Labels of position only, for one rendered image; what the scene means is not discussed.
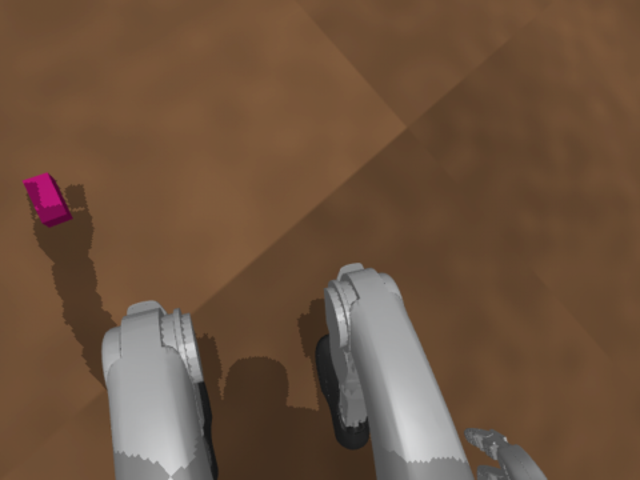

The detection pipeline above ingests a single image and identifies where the right robot foot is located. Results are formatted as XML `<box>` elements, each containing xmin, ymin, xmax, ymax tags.
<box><xmin>315</xmin><ymin>334</ymin><xmax>370</xmax><ymax>450</ymax></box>

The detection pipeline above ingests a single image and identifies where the right robot hand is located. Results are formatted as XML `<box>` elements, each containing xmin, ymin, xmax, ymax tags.
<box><xmin>464</xmin><ymin>428</ymin><xmax>548</xmax><ymax>480</ymax></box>

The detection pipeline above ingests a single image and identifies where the small box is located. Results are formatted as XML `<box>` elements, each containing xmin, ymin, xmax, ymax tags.
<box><xmin>23</xmin><ymin>172</ymin><xmax>73</xmax><ymax>228</ymax></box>

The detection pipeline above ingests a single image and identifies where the left robot foot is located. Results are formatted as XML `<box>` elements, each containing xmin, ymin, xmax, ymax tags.
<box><xmin>198</xmin><ymin>382</ymin><xmax>218</xmax><ymax>480</ymax></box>

